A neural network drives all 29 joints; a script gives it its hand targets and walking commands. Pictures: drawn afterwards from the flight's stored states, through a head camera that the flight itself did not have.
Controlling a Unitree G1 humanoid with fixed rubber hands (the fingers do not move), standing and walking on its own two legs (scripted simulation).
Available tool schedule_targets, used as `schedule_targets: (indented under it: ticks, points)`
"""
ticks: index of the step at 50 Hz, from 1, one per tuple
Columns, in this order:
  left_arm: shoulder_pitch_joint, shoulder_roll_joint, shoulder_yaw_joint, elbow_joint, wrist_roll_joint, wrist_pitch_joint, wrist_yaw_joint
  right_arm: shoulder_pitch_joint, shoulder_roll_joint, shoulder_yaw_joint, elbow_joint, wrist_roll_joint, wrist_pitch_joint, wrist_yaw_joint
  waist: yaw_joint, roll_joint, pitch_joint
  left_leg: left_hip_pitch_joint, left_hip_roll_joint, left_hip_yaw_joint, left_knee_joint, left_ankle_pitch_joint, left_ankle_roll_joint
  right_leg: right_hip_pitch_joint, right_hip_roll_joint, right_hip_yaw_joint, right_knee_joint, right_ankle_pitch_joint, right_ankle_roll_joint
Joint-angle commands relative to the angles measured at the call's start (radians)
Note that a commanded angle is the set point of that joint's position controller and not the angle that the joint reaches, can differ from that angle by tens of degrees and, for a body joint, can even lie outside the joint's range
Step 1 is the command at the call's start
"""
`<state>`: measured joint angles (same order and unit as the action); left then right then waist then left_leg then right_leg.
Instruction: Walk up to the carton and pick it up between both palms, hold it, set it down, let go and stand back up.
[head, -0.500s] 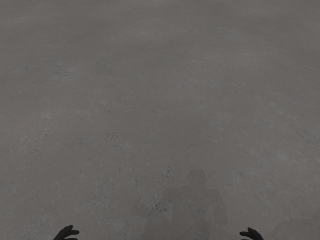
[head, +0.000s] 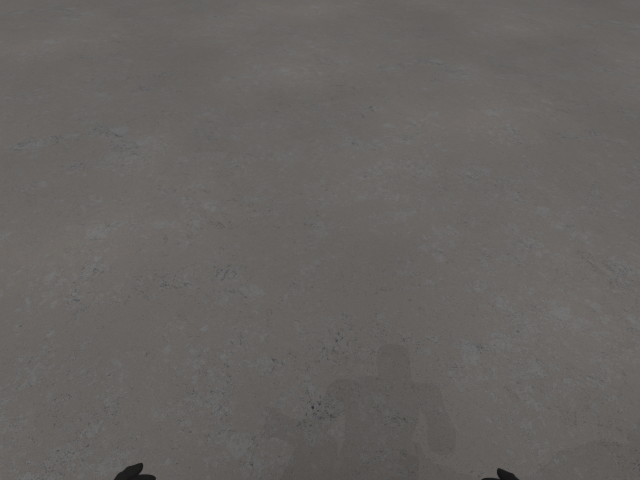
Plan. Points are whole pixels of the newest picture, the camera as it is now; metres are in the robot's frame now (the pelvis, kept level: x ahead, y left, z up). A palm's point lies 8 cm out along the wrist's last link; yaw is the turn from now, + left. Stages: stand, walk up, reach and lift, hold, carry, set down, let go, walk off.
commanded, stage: stand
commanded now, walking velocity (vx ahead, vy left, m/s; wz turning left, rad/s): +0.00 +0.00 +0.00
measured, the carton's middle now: out of the picture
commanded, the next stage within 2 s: none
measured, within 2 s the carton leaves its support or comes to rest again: neither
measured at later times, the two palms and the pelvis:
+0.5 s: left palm out of the picture +0.08 +0.26 -0.10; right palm out of the picture +0.09 -0.26 -0.10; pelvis -0.02 +0.00 +0.01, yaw +0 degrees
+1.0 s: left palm out of the picture +0.06 +0.27 -0.10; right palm out of the picture +0.07 -0.26 -0.10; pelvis -0.02 +0.00 +0.02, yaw +0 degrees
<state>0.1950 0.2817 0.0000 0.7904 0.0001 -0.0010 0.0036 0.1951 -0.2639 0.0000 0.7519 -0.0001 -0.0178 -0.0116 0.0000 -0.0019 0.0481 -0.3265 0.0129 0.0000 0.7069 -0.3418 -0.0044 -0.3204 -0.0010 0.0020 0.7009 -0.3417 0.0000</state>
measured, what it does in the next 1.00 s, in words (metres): stands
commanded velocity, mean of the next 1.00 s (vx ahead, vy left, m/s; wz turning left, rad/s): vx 0.00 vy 0.00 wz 0.00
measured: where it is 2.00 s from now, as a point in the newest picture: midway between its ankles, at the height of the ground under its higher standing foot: outside the picture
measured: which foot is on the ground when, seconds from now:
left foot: down 0.00-1.00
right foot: down 0.00-1.00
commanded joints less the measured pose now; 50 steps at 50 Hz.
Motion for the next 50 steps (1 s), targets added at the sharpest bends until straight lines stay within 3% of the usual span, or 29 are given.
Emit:
schedule_targets:
  ticks: [1, 4, 5, 9, 11, 15, 43, 50]
  points:
    - [-0.072, 0.218, 0.072, -0.031, 0.014, -0.055, 0.002, -0.044, -0.235, -0.068, -0.021, -0.026, -0.031, 0.0, -0.006, 0.024, -0.096, 0.067, 0.091, -0.116, -0.205, 0.147, 0.072, 0.05, -0.106, 0.119, -0.209, 0.156, -0.061]
    - [-0.08, 0.22, 0.07, -0.023, 0.014, -0.054, 0.001, -0.051, -0.227, -0.066, -0.017, -0.024, -0.032, 0.003, -0.011, 0.02, -0.101, 0.069, 0.086, -0.109, -0.215, 0.105, 0.068, 0.045, -0.108, 0.126, -0.23, 0.124, -0.059]
    - [-0.077, 0.22, 0.069, -0.017, 0.013, -0.055, 0.002, -0.053, -0.228, -0.066, -0.013, -0.027, -0.033, 0.005, -0.01, 0.044, -0.099, 0.069, 0.087, -0.108, -0.222, 0.095, 0.067, 0.046, -0.11, 0.127, -0.239, 0.113, -0.06]
    - [-0.07, 0.224, 0.07, -0.004, 0.013, -0.055, 0.0, -0.039, -0.23, -0.065, 0.006, -0.026, -0.033, 0.005, -0.006, 0.014, -0.099, 0.07, 0.089, -0.111, -0.239, 0.088, 0.064, 0.052, -0.109, 0.12, -0.249, 0.099, -0.054]
    - [-0.067, 0.224, 0.071, 0.004, 0.016, -0.057, 0.0, -0.051, -0.231, -0.065, 0.009, -0.028, -0.032, 0.005, -0.004, 0.035, -0.095, 0.066, 0.09, -0.11, -0.252, 0.068, 0.064, 0.048, -0.11, 0.119, -0.259, 0.081, -0.053]
    - [-0.062, 0.221, 0.067, 0.014, 0.012, -0.059, -0.001, -0.042, -0.226, -0.059, 0.027, -0.023, -0.034, 0.008, -0.004, 0.026, -0.108, 0.072, 0.092, -0.114, -0.272, 0.055, 0.062, 0.067, -0.112, 0.121, -0.272, 0.075, -0.052]
    - [-0.054, 0.22, 0.056, 0.116, 0.015, -0.065, -0.002, -0.014, -0.226, -0.054, 0.129, -0.018, -0.037, 0.01, -0.007, 0.034, -0.129, 0.109, 0.105, -0.105, -0.32, 0.108, 0.047, 0.088, -0.121, 0.118, -0.334, 0.132, -0.046]
    - [-0.041, 0.221, 0.057, 0.139, 0.017, -0.063, -0.002, -0.024, -0.23, -0.053, 0.146, -0.019, -0.038, 0.012, 0.0, 0.036, -0.122, 0.093, 0.106, -0.111, -0.335, 0.066, 0.044, 0.09, -0.119, 0.118, -0.349, 0.083, -0.046]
